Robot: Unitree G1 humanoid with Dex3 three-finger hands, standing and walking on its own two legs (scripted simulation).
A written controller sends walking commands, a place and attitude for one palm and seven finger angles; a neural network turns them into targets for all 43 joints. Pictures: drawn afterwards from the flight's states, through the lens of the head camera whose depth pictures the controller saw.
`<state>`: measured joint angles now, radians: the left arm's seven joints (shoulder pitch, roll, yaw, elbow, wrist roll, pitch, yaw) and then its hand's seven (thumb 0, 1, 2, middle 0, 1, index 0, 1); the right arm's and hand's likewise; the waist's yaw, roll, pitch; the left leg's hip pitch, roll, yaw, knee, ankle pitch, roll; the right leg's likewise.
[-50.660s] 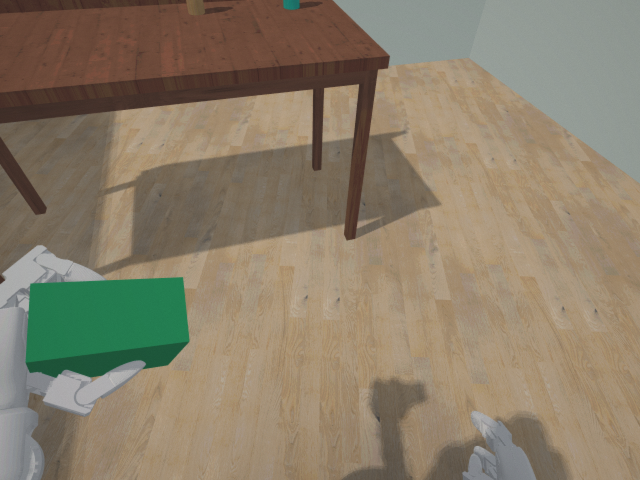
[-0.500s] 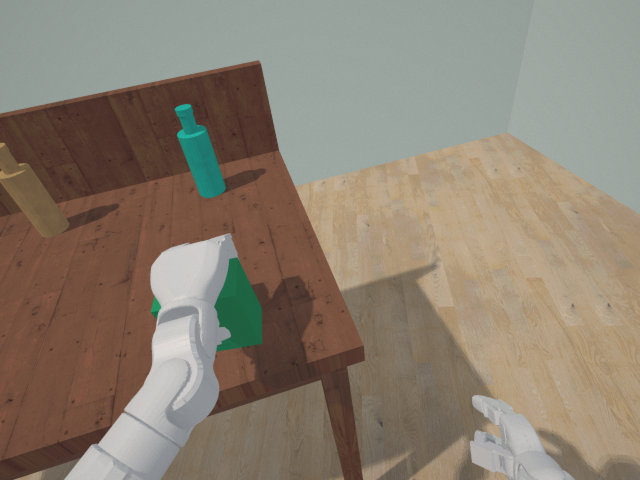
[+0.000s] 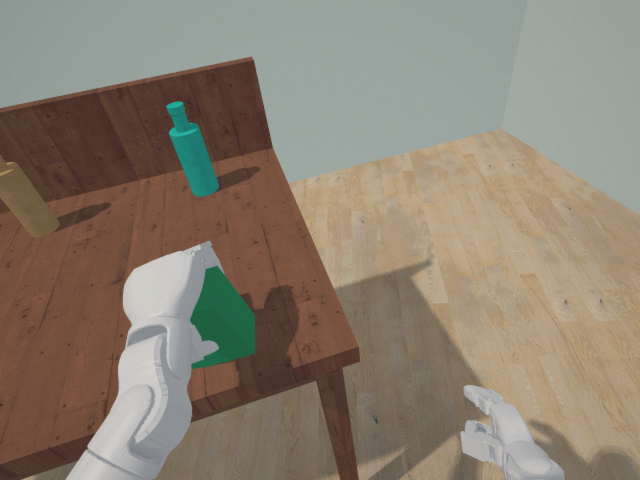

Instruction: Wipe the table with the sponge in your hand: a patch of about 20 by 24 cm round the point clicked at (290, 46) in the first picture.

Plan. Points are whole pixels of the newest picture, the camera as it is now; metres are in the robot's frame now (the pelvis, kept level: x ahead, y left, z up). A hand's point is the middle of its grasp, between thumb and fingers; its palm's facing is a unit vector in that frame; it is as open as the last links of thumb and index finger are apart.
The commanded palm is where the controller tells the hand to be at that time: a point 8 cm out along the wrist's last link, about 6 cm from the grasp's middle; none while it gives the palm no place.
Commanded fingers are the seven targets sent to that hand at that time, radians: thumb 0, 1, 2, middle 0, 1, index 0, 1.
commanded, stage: slide back across to the middle lane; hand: left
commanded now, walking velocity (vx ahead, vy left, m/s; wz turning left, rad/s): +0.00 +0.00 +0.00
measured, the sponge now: (206, 329) +0.28 +0.19 +0.07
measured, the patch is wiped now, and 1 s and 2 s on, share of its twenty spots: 1.00 1.00 1.00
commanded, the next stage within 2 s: wipe forward along the middle lane in 0.36 s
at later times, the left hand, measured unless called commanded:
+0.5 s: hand (130, 332) +0.24 +0.25 +0.13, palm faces +0.12 -0.16 -0.98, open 10.2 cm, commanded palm +0.21 +0.26 +0.18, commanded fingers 0.00 0.10 1.30 -1.20 -1.60 -1.20 -1.60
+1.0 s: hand (135, 301) +0.29 +0.28 +0.12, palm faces +0.04 -0.06 -1.00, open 10.2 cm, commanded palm +0.27 +0.28 +0.16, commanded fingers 0.00 0.10 1.30 -1.20 -1.60 -1.20 -1.60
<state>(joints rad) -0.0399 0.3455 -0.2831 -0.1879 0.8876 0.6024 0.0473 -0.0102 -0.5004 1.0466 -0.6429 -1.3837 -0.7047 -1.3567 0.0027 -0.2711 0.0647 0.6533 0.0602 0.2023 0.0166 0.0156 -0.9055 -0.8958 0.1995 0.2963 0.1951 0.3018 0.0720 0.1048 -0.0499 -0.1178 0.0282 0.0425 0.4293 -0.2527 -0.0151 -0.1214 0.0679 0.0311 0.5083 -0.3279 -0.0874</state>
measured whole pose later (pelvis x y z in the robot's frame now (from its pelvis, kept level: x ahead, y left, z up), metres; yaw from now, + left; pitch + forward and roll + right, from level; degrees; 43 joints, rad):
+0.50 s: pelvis -0.01 +0.01 +0.00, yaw +0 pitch -5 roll +2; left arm 0.05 0.44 -0.18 -0.24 0.87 0.60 -0.02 -0.02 -0.52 1.05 -0.68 -1.35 -0.74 -1.32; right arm 0.00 -0.29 0.05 0.67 0.04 0.17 -0.04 0.02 -0.91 -0.90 0.20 0.30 0.20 0.30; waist 0.09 0.11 -0.03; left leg -0.10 0.02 0.01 0.42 -0.24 -0.01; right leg -0.09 0.06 0.03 0.48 -0.30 -0.08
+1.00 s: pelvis -0.02 +0.02 +0.00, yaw +2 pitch -2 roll +1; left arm -0.24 0.42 -0.22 0.10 0.95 0.51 -0.04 -0.02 -0.53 1.05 -0.69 -1.33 -0.75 -1.30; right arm 0.05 -0.28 0.06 0.71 0.05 0.14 -0.07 0.02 -0.90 -0.90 0.20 0.30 0.20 0.30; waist 0.08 0.10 -0.03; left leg -0.16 -0.01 -0.01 0.41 -0.21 -0.01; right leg -0.14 0.04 0.02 0.47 -0.28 -0.05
